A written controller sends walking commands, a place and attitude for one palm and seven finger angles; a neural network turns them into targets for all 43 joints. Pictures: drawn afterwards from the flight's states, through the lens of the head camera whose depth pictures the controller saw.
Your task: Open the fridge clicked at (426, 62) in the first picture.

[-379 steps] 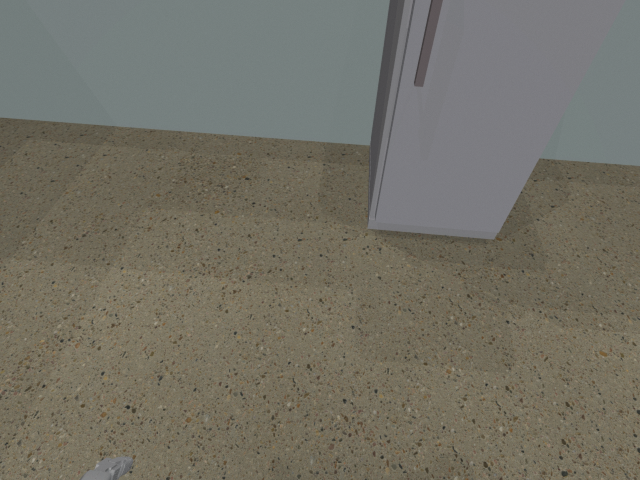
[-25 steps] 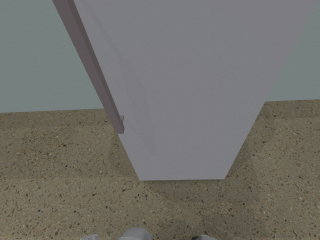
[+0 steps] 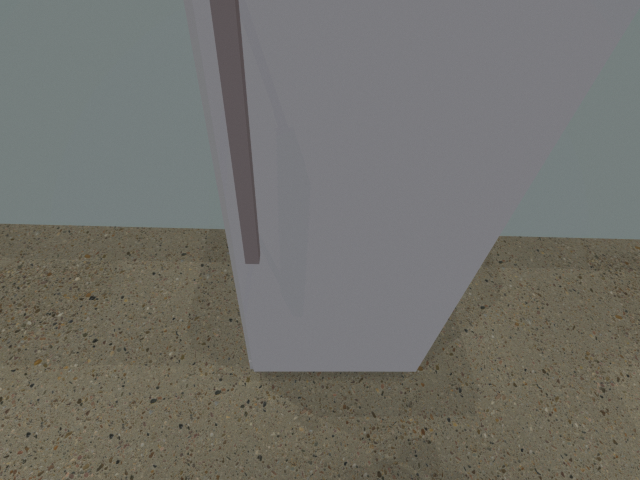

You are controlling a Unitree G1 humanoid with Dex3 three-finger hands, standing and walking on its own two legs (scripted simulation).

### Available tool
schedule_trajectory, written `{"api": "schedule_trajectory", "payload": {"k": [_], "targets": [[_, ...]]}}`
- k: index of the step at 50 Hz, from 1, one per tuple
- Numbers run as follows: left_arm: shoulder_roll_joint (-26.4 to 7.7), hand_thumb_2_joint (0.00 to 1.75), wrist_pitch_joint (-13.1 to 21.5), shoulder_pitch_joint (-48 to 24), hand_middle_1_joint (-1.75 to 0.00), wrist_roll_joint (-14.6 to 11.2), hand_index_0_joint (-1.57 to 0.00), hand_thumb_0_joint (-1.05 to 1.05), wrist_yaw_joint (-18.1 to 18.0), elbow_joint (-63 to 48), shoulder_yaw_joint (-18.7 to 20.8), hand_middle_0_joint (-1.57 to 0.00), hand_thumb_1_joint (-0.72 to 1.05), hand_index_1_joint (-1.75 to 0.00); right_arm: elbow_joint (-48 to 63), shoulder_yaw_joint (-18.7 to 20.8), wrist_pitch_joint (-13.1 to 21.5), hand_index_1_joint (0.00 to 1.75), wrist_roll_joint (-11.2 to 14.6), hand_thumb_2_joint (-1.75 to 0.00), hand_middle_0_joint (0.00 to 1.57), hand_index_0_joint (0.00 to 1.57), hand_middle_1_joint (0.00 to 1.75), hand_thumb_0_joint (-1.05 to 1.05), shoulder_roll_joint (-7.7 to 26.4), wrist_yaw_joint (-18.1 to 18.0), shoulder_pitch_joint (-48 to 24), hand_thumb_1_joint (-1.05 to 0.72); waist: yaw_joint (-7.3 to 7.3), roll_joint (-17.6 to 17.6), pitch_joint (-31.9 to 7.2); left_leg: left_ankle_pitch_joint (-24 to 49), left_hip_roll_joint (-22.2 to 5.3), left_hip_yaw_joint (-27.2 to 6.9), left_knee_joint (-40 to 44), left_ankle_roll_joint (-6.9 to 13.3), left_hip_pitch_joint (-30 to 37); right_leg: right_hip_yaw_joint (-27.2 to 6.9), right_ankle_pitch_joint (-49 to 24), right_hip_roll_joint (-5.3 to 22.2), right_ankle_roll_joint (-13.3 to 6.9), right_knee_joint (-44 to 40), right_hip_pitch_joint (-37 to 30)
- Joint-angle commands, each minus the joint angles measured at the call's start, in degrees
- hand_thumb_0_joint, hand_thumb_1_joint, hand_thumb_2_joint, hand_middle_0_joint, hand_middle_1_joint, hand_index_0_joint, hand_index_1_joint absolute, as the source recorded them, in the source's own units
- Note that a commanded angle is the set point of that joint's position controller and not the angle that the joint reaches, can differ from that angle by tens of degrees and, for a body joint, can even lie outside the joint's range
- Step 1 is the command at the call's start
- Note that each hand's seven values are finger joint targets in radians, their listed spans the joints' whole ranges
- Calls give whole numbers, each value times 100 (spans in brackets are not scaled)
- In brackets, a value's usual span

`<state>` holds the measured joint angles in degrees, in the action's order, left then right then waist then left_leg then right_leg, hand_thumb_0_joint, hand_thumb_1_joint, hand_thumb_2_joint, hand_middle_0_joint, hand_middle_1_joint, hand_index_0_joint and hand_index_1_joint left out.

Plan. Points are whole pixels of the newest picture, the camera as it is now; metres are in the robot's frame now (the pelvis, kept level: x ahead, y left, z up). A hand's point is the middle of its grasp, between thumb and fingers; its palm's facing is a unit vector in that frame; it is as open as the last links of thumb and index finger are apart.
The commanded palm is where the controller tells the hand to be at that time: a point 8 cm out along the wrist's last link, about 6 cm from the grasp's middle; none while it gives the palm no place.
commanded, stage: come to a stop and stand still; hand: left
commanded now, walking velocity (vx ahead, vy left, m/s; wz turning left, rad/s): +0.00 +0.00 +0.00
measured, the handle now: (243, 151) +0.50 +0.14 +0.15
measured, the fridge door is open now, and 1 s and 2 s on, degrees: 0 0 0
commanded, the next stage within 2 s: look again from close up in 0.54 s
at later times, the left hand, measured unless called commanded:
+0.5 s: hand out of the picture +0.05 +0.14 -0.18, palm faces +0.03 -0.97 -0.24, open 7.2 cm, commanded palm none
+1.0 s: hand out of the picture +0.01 +0.13 -0.18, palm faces +0.04 -0.98 -0.20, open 7.3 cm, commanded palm none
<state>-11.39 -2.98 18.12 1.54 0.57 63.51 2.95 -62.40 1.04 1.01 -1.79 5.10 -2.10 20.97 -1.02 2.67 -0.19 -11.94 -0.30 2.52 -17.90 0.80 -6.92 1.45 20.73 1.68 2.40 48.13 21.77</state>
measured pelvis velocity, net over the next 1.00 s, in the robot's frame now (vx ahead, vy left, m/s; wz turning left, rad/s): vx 0.01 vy -0.05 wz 0.01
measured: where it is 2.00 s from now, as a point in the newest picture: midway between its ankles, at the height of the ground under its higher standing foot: outside the picture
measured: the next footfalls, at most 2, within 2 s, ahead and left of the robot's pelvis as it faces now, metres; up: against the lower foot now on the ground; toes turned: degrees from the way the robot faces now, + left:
right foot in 0.12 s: +0.04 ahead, -0.14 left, +0.00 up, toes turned -2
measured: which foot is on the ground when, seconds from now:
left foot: down 0.00-1.00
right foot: up 0.00-0.10, down 0.12-1.00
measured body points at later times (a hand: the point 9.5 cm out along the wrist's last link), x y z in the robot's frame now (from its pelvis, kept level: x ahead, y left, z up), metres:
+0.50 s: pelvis +0.02 -0.04 -0.02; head +0.02 -0.06 +0.43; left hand +0.05 +0.19 -0.16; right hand +0.03 -0.26 -0.18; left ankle -0.02 +0.10 -0.75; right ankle +0.00 -0.14 -0.75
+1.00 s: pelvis +0.01 -0.05 -0.01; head +0.02 -0.06 +0.44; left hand +0.00 +0.18 -0.16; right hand +0.01 -0.26 -0.18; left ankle -0.02 +0.10 -0.75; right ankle +0.00 -0.14 -0.75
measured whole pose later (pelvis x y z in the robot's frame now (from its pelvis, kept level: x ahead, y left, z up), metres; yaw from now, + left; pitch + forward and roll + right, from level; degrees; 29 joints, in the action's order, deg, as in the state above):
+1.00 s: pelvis +0.01 -0.05 -0.01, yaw +1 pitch -1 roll +1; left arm -8.4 1.0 16.2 0.9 -1.3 63.4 0.1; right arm -64.6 -0.1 1.2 -0.9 8.6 -1.9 16.0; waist 0.3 -0.9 1.9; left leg -15.7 -1.6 0.3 -25.6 -2.0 -8.8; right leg 3.1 16.4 -0.3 -2.2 28.1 10.7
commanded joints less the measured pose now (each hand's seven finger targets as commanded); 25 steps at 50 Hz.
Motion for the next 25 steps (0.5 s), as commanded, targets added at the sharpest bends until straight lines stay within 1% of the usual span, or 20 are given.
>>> {"api": "schedule_trajectory", "payload": {"k": [1,2,3,4,5,6,7,8,9,10,11,12,13,14,15,16,18,20,22,25], "targets": [[18,90,271,-635,-30,-75,-20,0,-43,-541,-59,-20,90,-30,-15,224,33,30,-4,-90,20,20,30,0,1112,-99,493,-90,-225,-1258,266,1686,-1564,-1298,231,875,547,127,492,21,-63,-1168,234],[71,90,293,-428,-30,-95,-20,0,-58,-456,-62,-20,90,-30,-38,220,29,30,6,-90,20,20,30,0,1112,-95,426,-90,-127,-1299,110,1968,-1487,-1204,50,809,468,162,276,-40,-92,-1577,-140],[82,90,317,-252,-30,-99,-20,0,-71,-335,-65,-20,90,-30,-78,221,24,30,37,-90,20,20,30,0,1105,-92,388,-90,-49,-1185,-14,1999,-1338,-1057,-147,677,345,255,-251,-90,-101,-2051,-568],[-251,90,439,558,-30,-44,-20,0,-354,167,-117,-20,90,-30,230,211,108,30,153,-90,20,20,30,0,1337,5,-602,-90,500,-983,203,1435,-1189,-336,-1474,201,-953,-506,-1444,474,-382,-2241,-1141],[-537,90,503,655,-30,-45,-20,0,-311,-74,-103,-20,90,-30,546,67,35,30,93,-90,20,20,30,0,597,103,-540,-90,370,347,472,-1167,-330,-7,-1878,-13,-1621,-1165,-297,834,-502,-3196,-850],[-640,90,606,384,-30,-32,-20,0,-275,-168,-66,-20,90,-30,563,31,12,30,-18,-90,20,20,30,0,438,135,-272,-90,171,450,254,-1482,-196,-46,-2310,-47,-1572,-1443,-1454,1385,-791,-3187,-1015],[-601,90,653,259,-30,-2,-20,0,-289,-186,-124,-20,90,-30,501,20,39,30,20,-90,20,20,30,0,346,150,-48,-90,68,466,-52,-1530,-193,36,-2531,-77,-1406,-1224,-1701,1413,-1035,-3107,-1076],[-612,90,623,149,-30,26,-20,0,-294,-256,-140,-20,90,-30,473,17,67,30,49,-90,20,20,30,0,305,184,150,-90,-38,48,-423,-1338,-41,132,-2265,-117,-1147,-786,-1915,1108,-1023,-2854,-1284],[-494,90,650,73,-30,-25,-20,0,-333,-236,-85,-20,90,-30,365,1,72,30,50,-90,20,20,30,0,375,155,259,-90,-74,1099,-654,-1153,-115,-7,-2086,-110,-1057,-809,-2400,917,-991,-2560,-1432],[-314,90,646,-97,-30,-70,-20,0,-371,-204,-116,-20,90,-30,278,-5,95,30,58,-90,20,20,30,0,490,115,372,-90,-157,1252,-648,-746,-186,-55,-1688,-98,-828,-670,-2699,872,-940,-2283,-1384],[-254,90,614,-203,-30,-91,-20,0,-391,-232,-145,-20,90,-30,202,7,117,30,58,-90,20,20,30,0,460,103,597,-90,-228,1020,-613,-149,-250,-69,-1266,-76,-516,-419,-2443,730,-818,-2041,-1258],[-100,90,563,-151,-30,-89,-20,0,-394,-278,-174,-20,90,-30,156,-17,153,30,57,-90,20,20,30,0,609,99,544,-90,-128,73,-370,634,-389,-374,-1103,-30,-402,-371,-1979,540,-657,-1814,-972],[-150,90,518,-137,-30,-84,-20,0,-378,-324,-174,-20,90,-30,152,-28,166,30,49,-90,20,20,30,0,698,82,378,-90,-33,-902,-111,1297,-643,-581,-973,44,-534,-279,-1504,323,-534,-1713,-850],[-183,90,495,-137,-30,-85,-20,0,-368,-323,-169,-20,90,-30,157,-34,151,30,47,-90,20,20,30,0,731,51,242,-90,37,-1370,130,1689,-782,-695,-848,140,-723,-207,-1168,191,-470,-1715,-896],[-197,90,481,-88,-30,-89,-20,0,-357,-293,-165,-20,90,-30,168,-49,125,30,55,-90,20,20,30,0,741,19,127,-90,93,-1447,379,1618,-774,-704,-771,175,-931,-172,-1007,166,-462,-1804,-965],[-218,90,511,23,-30,-70,-20,0,-345,-206,-164,-20,90,-30,181,-68,119,30,58,-90,20,20,30,0,646,-6,57,-90,142,-1117,553,1767,-660,-602,-947,134,-980,-288,-1561,259,-487,-1922,-976],[-315,90,533,73,-30,-86,-20,0,-320,-178,-158,-20,90,-30,224,-68,89,30,78,-90,20,20,30,0,640,-25,112,-90,53,-439,425,1023,-509,-435,-992,7,-786,-428,-2207,431,-541,-2057,-974],[-325,90,529,-6,-30,-87,-20,0,-306,-220,-165,-20,90,-30,200,-58,65,30,84,-90,20,20,30,0,659,-18,117,-90,17,-78,419,517,-449,-403,-880,-11,-723,-487,-2086,480,-547,-2204,-949],[-325,90,536,-10,-30,-74,-20,0,-306,-239,-161,-20,90,-30,144,-55,69,30,81,-90,20,20,30,0,692,-9,81,-90,11,51,363,584,-440,-394,-821,-12,-596,-473,-2234,479,-532,-2224,-999],[-349,90,521,-47,-30,-80,-20,0,-302,-286,-148,-20,90,-30,119,-59,64,30,76,-90,20,20,30,0,754,-4,13,-90,22,-70,391,603,-446,-414,-675,-5,-536,-466,-2065,471,-532,-2290,-1018]]}}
